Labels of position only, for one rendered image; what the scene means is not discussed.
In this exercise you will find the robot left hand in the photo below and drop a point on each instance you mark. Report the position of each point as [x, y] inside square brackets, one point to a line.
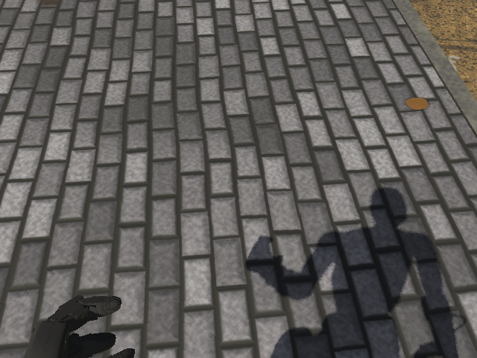
[51, 338]

